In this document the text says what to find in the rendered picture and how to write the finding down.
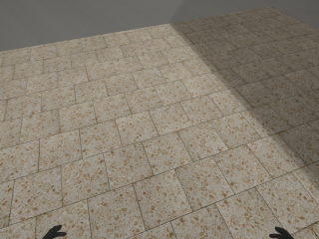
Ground robot left hand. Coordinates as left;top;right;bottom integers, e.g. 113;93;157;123
42;225;67;239

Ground robot right hand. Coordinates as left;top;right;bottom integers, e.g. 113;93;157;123
269;226;294;239

